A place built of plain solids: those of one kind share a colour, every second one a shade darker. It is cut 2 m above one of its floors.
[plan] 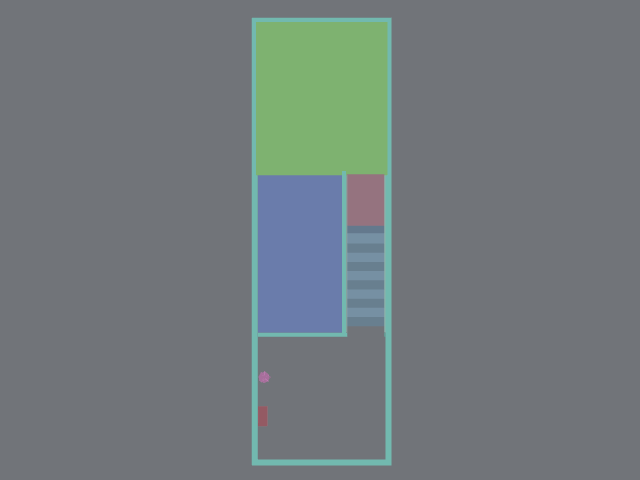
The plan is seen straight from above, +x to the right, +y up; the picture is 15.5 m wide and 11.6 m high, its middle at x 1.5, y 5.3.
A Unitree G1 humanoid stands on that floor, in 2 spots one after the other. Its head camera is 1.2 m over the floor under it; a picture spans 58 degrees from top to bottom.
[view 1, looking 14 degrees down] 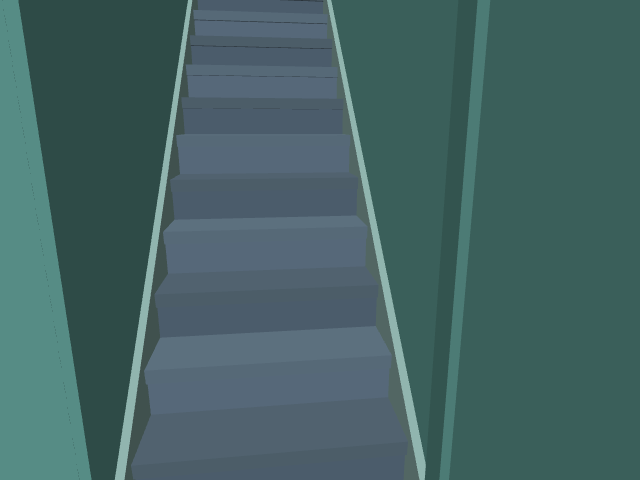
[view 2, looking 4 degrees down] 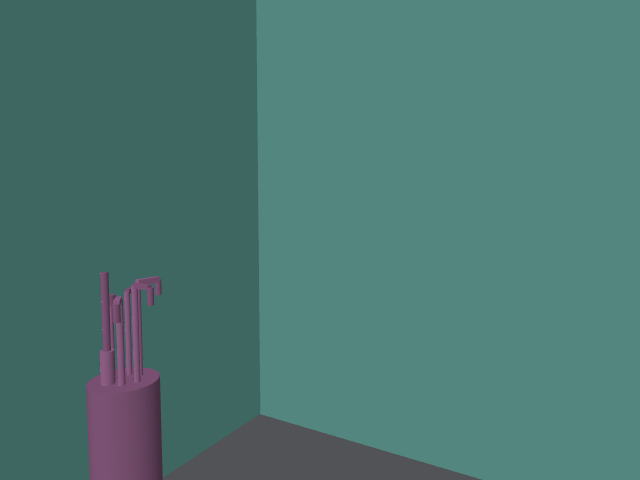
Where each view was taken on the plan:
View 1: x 2.60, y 2.02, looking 83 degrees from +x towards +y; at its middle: riser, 1.96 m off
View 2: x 1.54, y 1.00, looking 120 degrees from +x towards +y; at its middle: wall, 2.27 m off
